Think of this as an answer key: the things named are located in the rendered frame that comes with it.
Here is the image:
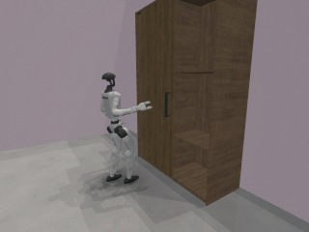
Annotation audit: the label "right robot forearm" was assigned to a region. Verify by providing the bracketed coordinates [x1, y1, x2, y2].
[113, 106, 139, 116]

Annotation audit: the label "handle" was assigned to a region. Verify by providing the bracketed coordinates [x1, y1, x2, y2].
[139, 89, 142, 103]
[164, 92, 170, 118]

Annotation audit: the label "robot right hand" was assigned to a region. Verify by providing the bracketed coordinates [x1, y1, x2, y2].
[137, 101, 153, 111]

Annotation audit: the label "right robot thigh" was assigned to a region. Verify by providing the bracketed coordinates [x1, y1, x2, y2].
[117, 127, 134, 158]

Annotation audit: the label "robot left upper arm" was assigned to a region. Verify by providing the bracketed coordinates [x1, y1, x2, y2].
[100, 91, 106, 113]

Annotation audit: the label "wardrobe door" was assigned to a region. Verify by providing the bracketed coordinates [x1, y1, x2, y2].
[141, 0, 177, 177]
[138, 14, 143, 155]

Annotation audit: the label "robot right upper arm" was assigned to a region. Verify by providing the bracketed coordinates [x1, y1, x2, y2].
[111, 91, 121, 117]

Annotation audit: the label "robot left hand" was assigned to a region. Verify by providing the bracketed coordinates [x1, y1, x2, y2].
[118, 118, 126, 128]

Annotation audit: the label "robot right foot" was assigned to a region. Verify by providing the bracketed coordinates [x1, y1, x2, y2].
[124, 175, 139, 184]

